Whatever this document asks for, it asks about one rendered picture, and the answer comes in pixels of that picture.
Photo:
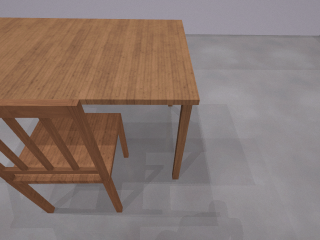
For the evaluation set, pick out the chair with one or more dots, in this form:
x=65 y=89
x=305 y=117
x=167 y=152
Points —
x=67 y=146

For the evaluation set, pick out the table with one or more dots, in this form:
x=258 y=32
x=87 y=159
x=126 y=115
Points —
x=100 y=62

